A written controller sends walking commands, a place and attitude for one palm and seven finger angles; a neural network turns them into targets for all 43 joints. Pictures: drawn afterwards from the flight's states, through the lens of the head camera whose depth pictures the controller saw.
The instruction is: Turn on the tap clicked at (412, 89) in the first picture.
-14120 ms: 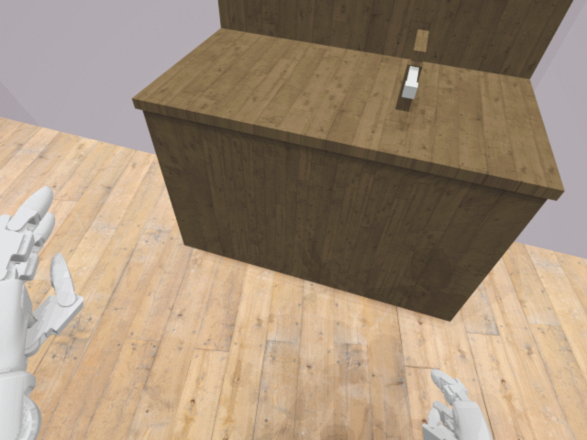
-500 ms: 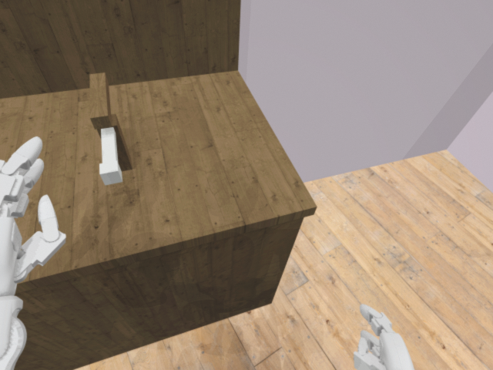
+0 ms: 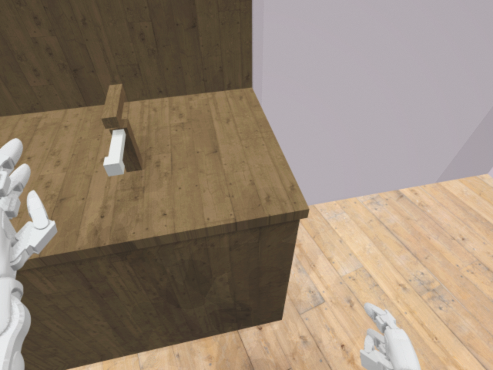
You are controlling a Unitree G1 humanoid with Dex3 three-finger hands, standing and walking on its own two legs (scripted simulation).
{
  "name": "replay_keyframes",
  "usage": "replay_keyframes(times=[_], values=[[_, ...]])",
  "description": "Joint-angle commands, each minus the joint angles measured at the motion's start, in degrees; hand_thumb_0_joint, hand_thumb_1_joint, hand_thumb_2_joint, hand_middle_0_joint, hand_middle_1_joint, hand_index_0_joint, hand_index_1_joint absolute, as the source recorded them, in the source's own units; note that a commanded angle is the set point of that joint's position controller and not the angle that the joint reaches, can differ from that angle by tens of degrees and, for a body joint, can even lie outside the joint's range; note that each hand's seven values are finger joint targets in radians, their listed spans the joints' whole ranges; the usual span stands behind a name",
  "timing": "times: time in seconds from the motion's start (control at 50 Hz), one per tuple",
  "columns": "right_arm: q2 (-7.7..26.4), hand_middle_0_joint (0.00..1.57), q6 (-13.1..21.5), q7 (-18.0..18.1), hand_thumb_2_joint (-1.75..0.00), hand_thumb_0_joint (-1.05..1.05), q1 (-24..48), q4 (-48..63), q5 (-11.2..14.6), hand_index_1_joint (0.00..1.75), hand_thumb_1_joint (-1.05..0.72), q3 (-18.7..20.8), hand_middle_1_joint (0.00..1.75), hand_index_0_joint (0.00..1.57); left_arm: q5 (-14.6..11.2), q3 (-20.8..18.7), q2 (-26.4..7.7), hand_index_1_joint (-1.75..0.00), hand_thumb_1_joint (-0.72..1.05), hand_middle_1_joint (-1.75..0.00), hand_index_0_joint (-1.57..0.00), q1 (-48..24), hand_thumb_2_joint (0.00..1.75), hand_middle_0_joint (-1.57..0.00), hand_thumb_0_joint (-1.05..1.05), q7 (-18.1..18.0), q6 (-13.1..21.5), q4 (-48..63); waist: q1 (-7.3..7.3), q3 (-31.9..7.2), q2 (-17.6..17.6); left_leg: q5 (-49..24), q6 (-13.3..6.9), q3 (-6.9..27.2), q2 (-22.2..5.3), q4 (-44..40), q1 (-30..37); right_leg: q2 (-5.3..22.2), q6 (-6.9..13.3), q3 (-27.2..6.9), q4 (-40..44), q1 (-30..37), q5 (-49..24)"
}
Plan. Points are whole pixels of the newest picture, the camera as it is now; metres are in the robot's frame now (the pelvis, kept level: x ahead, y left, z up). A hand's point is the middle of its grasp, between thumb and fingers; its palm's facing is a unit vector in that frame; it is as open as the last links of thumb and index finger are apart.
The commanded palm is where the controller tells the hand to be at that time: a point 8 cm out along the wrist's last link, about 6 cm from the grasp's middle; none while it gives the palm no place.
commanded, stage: turn the palm inward beside the body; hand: left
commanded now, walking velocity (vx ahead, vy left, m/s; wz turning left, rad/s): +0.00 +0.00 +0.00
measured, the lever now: (114, 165) +0.42 +0.31 +0.11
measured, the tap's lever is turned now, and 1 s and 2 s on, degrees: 0 0 0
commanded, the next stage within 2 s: reach beside the lever's end, fingers flat in 1.68 s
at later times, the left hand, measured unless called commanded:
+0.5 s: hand (88, 231) +0.24 +0.25 +0.15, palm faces +0.44 -0.86 -0.25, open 7.4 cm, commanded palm +0.18 +0.29 +0.18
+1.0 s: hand (66, 250) +0.20 +0.26 +0.16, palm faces +0.48 -0.86 -0.15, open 7.4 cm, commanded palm +0.15 +0.30 +0.17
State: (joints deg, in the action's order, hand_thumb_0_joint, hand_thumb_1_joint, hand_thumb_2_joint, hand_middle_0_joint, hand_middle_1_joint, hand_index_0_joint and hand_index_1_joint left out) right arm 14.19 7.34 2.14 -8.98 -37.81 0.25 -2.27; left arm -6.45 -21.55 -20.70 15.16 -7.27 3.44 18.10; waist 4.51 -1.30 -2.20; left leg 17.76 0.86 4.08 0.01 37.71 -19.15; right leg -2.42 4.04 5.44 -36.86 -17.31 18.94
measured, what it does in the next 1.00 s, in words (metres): stands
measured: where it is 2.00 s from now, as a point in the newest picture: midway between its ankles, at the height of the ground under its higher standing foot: outside the picture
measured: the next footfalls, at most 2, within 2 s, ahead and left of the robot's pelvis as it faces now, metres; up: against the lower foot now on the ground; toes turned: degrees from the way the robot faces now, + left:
none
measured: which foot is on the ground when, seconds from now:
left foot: down 0.00-1.00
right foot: down 0.00-1.00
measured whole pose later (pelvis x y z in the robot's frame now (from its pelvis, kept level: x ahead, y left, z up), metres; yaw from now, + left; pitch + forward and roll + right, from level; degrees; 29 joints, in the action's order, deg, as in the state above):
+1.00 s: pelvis +0.02 +0.03 +0.00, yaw +0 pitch -1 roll +0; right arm 12.8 13.0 4.4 -10.2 -37.6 0.9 -3.2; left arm -10.6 -13.6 -12.7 27.5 -10.8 -6.7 31.4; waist 5.2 -3.5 -2.6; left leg 18.7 -0.4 2.6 1.8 37.4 -18.1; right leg -0.5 2.1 4.0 -37.0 -16.5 20.0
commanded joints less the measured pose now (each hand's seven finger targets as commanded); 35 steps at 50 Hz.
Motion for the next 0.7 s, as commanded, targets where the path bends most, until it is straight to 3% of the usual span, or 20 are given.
replay_keyframes(times=[0.0, 0.04, 0.06, 0.12, 0.16, 0.18, 0.22, 0.26, 0.3, 0.36, 0.5, 0.56, 0.58, 0.68], values=[[6.36, 0.2, 3.28, 2.9, -0.9, 0.0, 9.04, 8.79, 1.06, 0.3, -0.9, 2.82, 0.3, 0.2, -1.93, -1.93, -12.07, -0.3, 0.9, -0.3, -0.2, -9.88, 0.9, -0.2, 0.0, 3.39, -4.28, 7.54, -2.04, -0.46, 4.1, 3.6, -1.68, -2.35, 0.58, -2.74, -2.67, 8.28, -5.69, -15.18, 17.36, 0.21, 13.63], [5.9, 0.2, 3.4, 3.09, -0.9, 0.0, 10.46, 8.78, 0.85, 0.3, -0.9, 3.09, 0.3, 0.2, -2.11, -3.36, -12.67, -0.3, 0.9, -0.3, -0.2, -10.16, 0.9, -0.2, 0.0, 3.17, -4.26, 10.43, -1.26, -2.13, 6.92, 2.64, -1.11, -1.12, -0.01, -1.3, -3.84, 10.25, -7.04, -17.58, 17.19, 1.69, 12.3], [5.49, 0.2, 3.73, 3.0, -0.9, 0.0, 10.68, 8.45, 0.99, 0.3, -0.9, 3.08, 0.3, 0.2, -2.07, -5.31, -13.96, -0.3, 0.9, -0.3, -0.2, -10.07, 0.9, -0.2, 0.0, 2.57, -3.25, 11.6, -0.86, -2.04, 6.58, 2.01, -1.01, -1.0, -0.08, -1.05, -3.39, 9.96, -7.06, -17.45, 16.94, 1.37, 11.61], [4.98, 0.2, 4.56, 2.1, -0.9, 0.0, 8.95, 8.21, 0.23, 0.3, -0.9, 3.78, 0.3, 0.2, -2.91, -8.21, -12.84, -0.3, 0.9, -0.3, -0.2, -3.57, 0.9, -0.2, 0.0, 0.72, 1.3, 14.91, 0.37, -7.8, 7.26, -2.27, -0.83, -0.29, -0.14, -0.43, -4.1, 10.17, -7.36, -16.56, 11.68, 5.43, -5.19], [5.23, 0.2, 4.85, 1.39, -0.9, 0.0, 7.29, 7.87, 0.27, 0.3, -0.9, 4.2, 0.3, 0.2, -3.14, -11.51, -14.76, -0.3, 0.9, -0.3, -0.2, 1.47, 0.9, -0.2, 0.0, -0.23, 3.14, 16.86, 1.28, -13.26, 3.97, -8.06, -1.1, -1.2, 0.45, -0.16, -2.65, 8.92, -7.39, -14.09, 6.94, 8.75, -20.85], [4.84, 0.2, 5.02, 1.13, -0.9, 0.0, 6.4, 8.22, 0.29, 0.3, -0.9, 4.03, 0.3, 0.2, -3.29, -9.47, -11.92, -0.3, 0.9, -0.3, -0.2, 2.44, 0.9, -0.2, 0.0, -0.24, 3.68, 17.97, 0.87, -14.46, 2.55, -10.62, -1.47, -2.06, 0.93, -0.52, -1.47, 8.12, -7.25, -11.82, 5.17, 8.84, -26.09], [5.13, 0.2, 5.61, 1.0, -0.9, 0.0, 4.53, 8.18, 0.66, 0.3, -0.9, 3.9, 0.3, 0.2, -3.64, -8.57, -10.07, -0.3, 0.9, -0.3, -0.2, 5.38, 0.9, -0.2, 0.0, 0.01, 3.54, 16.62, 0.26, -12.51, 0.81, -13.13, -1.92, -3.3, 1.23, -0.67, -0.1, 6.7, -6.9, -9.23, 4.41, 6.84, -29.87], [5.51, 0.2, 5.98, 1.33, -0.9, 0.0, 3.85, 8.16, 1.03, 0.3, -0.9, 3.87, 0.3, 0.2, -3.8, -8.02, -9.27, -0.3, 0.9, -0.3, -0.2, 6.9, 0.9, -0.2, 0.0, 0.53, 2.04, 15.84, -0.13, -9.83, 0.42, -14.06, -2.26, -3.76, 1.26, -0.8, 0.41, 5.9, -6.49, -7.61, 4.7, 5.02, -29.94], [5.96, 0.2, 6.58, 1.76, -0.9, 0.0, 3.31, 8.69, 1.09, 0.3, -0.9, 3.9, 0.3, 0.2, -4.35, -5.41, -7.2, -0.3, 0.9, -0.3, -0.2, 6.3, 0.9, -0.2, 0.0, 1.31, 0.8, 16.55, -0.75, -7.93, 2.76, -14.3, -2.55, -3.69, 1.15, -1.28, 0.66, 5.53, -6.39, -6.35, 4.81, 3.68, -29.3], [6.15, 0.2, 7.65, 2.43, -0.9, 0.0, 3.51, 8.97, 1.3, 0.3, -0.9, 3.93, 0.3, 0.2, -4.65, -4.2, -6.4, -0.3, 0.9, -0.3, -0.2, 5.12, 0.9, -0.2, 0.0, 1.87, 0.02, 18.59, -0.77, -7.55, 2.95, -14.75, -2.9, -3.52, 1.26, -1.78, 1.93, 4.82, -5.92, -5.49, 5.18, 2.7, -26.87], [5.63, 0.2, 9.7, 2.23, -0.9, 0.0, 2.56, 9.28, 0.4, 0.3, -0.9, 3.98, 0.3, 0.2, -3.15, -2.83, -5.08, -0.3, 0.9, -0.3, -0.2, 7.3, 0.9, -0.2, 0.0, -0.81, 2.13, 22.77, 0.19, -11.32, 1.96, -18.11, -2.6, -2.91, 1.24, -2.33, 3.86, 3.46, -4.19, -2.95, 3.25, 2.52, -22.52], [5.5, 0.2, 9.39, 2.23, -0.9, 0.0, 3.54, 9.18, 0.58, 0.3, -0.9, 3.64, 0.3, 0.2, -3.16, -3.13, -4.9, -0.3, 0.9, -0.3, -0.2, 8.7, 0.9, -0.2, 0.0, -1.92, 0.65, 22.32, 0.6, -10.09, 0.55, -17.24, -2.32, -2.85, 1.08, -2.83, 3.31, 3.11, -3.69, -2.59, 3.77, 2.04, -19.61], [5.27, 0.2, 9.29, 2.23, -0.9, 0.0, 3.73, 9.46, 0.57, 0.3, -0.9, 3.44, 0.3, 0.2, -3.58, -1.75, -3.21, -0.3, 0.9, -0.3, -0.2, 8.21, 0.9, -0.2, 0.0, -2.02, -0.02, 22.51, 0.26, -9.48, 0.29, -16.49, -2.22, -2.84, 1.05, -3.1, 3.14, 3.28, -3.67, -2.47, 3.98, 1.7, -18.58], [5.15, 0.2, 9.01, 2.5, -0.9, 0.0, 4.93, 9.88, 0.8, 0.3, -0.9, 2.9, 0.3, 0.2, -3.49, 1.13, -1.09, -0.3, 0.9, -0.3, -0.2, 7.46, 0.9, -0.2, 0.0, -2.43, -3.31, 24.0, 0.15, -7.59, -0.27, -14.85, -1.79, -1.94, 0.49, -4.6, 3.46, 2.89, -3.16, -1.74, 4.66, 0.7, -14.06]])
